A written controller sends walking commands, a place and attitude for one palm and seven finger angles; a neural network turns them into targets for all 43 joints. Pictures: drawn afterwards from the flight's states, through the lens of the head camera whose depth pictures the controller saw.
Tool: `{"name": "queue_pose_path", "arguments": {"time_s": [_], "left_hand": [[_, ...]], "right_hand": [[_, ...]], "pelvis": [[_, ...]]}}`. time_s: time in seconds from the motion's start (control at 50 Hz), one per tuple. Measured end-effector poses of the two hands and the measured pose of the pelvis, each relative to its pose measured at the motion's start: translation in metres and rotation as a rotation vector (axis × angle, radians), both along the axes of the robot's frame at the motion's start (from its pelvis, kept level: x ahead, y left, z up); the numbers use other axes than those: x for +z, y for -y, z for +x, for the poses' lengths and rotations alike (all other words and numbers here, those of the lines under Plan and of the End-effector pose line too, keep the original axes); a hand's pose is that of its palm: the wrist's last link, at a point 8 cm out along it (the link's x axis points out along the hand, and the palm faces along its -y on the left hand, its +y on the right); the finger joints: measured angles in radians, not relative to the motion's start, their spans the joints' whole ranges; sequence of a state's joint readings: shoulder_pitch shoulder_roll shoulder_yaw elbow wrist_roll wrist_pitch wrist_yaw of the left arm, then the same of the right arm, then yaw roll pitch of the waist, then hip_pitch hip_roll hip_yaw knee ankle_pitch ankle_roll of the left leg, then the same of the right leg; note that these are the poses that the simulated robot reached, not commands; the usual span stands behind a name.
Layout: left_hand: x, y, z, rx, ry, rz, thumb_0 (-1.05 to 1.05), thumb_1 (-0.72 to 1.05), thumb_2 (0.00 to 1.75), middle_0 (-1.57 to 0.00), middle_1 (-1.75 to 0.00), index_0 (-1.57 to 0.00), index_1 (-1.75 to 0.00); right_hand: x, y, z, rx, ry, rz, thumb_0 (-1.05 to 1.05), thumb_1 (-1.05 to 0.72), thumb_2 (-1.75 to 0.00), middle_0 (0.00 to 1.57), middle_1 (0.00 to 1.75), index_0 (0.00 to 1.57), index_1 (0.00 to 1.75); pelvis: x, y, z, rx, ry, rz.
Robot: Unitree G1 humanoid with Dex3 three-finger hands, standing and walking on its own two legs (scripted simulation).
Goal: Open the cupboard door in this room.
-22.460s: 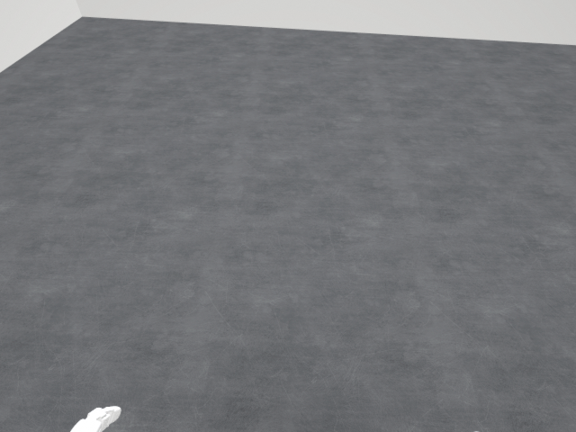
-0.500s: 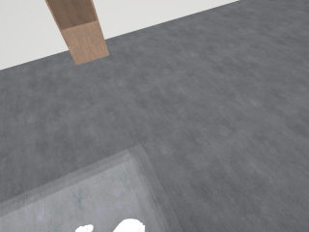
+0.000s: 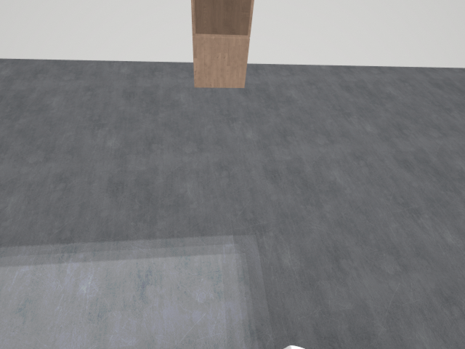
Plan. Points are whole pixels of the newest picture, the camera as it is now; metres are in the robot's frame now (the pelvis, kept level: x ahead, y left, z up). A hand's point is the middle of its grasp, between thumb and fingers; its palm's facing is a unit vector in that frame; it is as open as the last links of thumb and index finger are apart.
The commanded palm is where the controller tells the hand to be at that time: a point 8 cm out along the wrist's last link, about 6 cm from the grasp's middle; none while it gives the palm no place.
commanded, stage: turn or walk to find it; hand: left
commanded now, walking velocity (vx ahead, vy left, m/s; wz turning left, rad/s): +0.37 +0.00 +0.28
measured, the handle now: out of the picture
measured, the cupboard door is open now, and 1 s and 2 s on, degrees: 0 0 0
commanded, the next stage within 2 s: stand and wait in 1.76 s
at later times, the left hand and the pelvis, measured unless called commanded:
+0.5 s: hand (176, 287) +0.27 +0.14 -0.17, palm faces +0.16 -0.96 -0.22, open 7.2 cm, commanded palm none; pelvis +0.22 -0.05 -0.01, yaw +8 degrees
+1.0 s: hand (160, 268) +0.32 +0.19 -0.18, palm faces +0.27 -0.96 -0.12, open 7.4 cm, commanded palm none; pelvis +0.40 +0.05 -0.01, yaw +10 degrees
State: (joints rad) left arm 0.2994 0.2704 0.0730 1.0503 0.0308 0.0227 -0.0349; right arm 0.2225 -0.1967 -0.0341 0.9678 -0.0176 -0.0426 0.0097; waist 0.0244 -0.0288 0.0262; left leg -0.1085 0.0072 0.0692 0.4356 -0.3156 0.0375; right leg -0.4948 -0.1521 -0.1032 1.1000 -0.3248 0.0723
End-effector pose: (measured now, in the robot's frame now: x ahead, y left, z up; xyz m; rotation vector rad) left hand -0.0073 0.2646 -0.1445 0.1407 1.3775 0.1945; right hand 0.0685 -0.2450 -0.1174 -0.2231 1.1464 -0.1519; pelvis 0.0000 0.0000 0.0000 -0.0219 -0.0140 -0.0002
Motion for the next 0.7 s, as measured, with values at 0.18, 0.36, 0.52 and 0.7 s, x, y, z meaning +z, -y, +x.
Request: {"name": "queue_pose_path", "arguments": {"time_s": [0.18, 0.36, 0.52, 0.7], "left_hand": [[0.008, 0.021, 0.14, -0.04, 0.182, -0.009, 0.01, 0.91, 0.89, -0.19, -0.3, -0.19, -0.3], [0.001, 0.068, 0.278, -0.08, 0.325, 0.016, 0.01, 0.91, 0.89, -0.19, -0.3, -0.2, -0.3], [0.01, 0.077, 0.257, 0.078, 0.18, 0.039, -0.01, 0.94, 0.89, -0.2, -0.3, -0.2, -0.3], [0.007, 0.083, 0.23, 0.195, -0.008, -0.021, 0.0, 0.93, 0.89, -0.19, -0.3, -0.2, -0.3]], "right_hand": [[-0.024, -0.016, -0.019, -0.065, -0.244, 0.075, 0.0, -0.91, -0.9, 0.2, 0.3, 0.21, 0.3], [-0.059, 0.016, 0.013, -0.098, -0.472, 0.112, 0.01, -0.91, -0.9, 0.2, 0.3, 0.21, 0.3], [-0.043, 0.046, 0.173, 0.018, -0.256, 0.069, 0.01, -0.92, -0.9, 0.19, 0.3, 0.2, 0.3], [-0.019, 0.013, 0.332, 0.144, -0.064, 0.071, 0.0, -0.92, -0.9, 0.19, 0.3, 0.2, 0.3]], "pelvis": [[-0.003, 0.006, 0.07, 0.053, -0.003, 0.031], [-0.032, 0.04, 0.167, 0.104, 0.0, 0.041], [-0.009, 0.052, 0.225, 0.143, 0.025, 0.031], [0.001, 0.036, 0.294, 0.176, 0.004, 0.009]]}}
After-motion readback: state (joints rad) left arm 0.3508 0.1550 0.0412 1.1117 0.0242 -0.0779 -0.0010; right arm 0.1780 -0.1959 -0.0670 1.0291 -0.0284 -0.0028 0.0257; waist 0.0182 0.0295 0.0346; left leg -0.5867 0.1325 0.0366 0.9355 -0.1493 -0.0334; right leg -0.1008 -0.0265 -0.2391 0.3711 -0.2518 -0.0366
